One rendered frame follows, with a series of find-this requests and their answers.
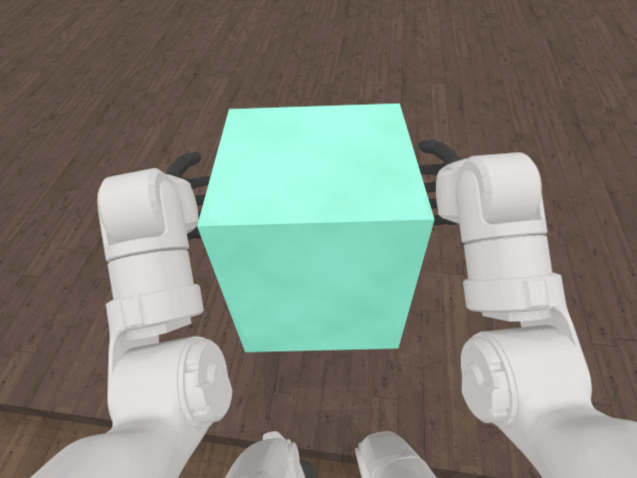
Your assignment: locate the robot thigh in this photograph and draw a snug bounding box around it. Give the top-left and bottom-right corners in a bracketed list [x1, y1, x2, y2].
[225, 438, 302, 478]
[355, 431, 436, 478]

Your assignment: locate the left robot upper arm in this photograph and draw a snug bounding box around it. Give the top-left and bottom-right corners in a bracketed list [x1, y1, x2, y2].
[30, 337, 232, 478]

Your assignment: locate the robot left forearm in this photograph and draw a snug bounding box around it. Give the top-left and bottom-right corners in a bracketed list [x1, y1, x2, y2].
[98, 168, 204, 418]

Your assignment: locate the right robot upper arm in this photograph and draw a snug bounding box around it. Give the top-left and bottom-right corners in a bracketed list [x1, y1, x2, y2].
[461, 325, 637, 478]

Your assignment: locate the left robot hand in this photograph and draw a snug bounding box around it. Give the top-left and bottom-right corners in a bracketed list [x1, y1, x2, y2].
[167, 152, 211, 240]

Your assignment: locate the robot right thigh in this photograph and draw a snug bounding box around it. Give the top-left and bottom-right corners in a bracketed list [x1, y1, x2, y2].
[355, 431, 436, 478]

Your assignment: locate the right robot hand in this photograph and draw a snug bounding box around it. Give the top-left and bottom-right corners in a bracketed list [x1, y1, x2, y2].
[419, 140, 463, 225]

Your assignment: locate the robot left thigh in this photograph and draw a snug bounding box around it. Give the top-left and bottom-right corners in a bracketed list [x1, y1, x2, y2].
[225, 438, 302, 478]

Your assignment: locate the carton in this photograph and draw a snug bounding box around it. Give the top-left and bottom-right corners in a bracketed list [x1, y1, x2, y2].
[197, 104, 435, 353]

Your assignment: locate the robot right forearm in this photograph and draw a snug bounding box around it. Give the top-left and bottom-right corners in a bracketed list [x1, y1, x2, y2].
[436, 152, 592, 392]

